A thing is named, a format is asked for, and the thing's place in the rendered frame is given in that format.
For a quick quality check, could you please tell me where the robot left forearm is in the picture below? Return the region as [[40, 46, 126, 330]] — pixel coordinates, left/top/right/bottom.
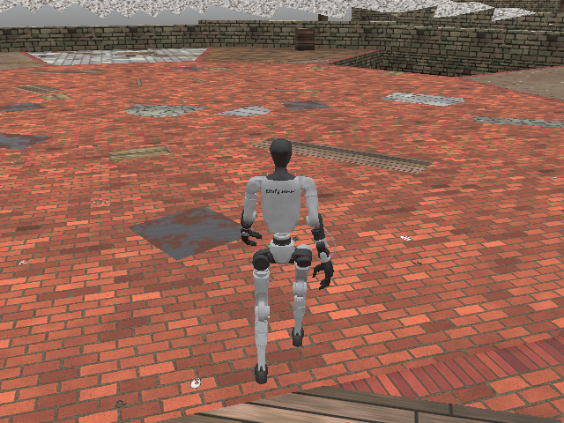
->
[[241, 210, 253, 236]]

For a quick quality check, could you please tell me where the left robot hand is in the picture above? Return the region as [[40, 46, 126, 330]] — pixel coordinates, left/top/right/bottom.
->
[[241, 231, 262, 246]]

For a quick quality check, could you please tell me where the right robot hand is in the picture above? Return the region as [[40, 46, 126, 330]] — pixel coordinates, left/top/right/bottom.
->
[[312, 260, 334, 290]]

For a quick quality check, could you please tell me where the left robot thigh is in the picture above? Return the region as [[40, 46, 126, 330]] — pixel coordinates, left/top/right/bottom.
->
[[252, 248, 271, 322]]

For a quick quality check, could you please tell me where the robot left upper arm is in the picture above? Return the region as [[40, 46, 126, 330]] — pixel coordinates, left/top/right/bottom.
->
[[243, 176, 263, 222]]

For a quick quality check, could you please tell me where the robot right forearm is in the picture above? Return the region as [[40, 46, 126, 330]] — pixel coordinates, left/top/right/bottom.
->
[[311, 213, 330, 263]]

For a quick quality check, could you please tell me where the robot head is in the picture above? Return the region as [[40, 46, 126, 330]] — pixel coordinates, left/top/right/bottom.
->
[[266, 138, 296, 181]]

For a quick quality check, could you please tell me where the robot right upper arm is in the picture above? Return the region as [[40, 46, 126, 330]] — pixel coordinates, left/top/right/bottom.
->
[[299, 176, 320, 227]]

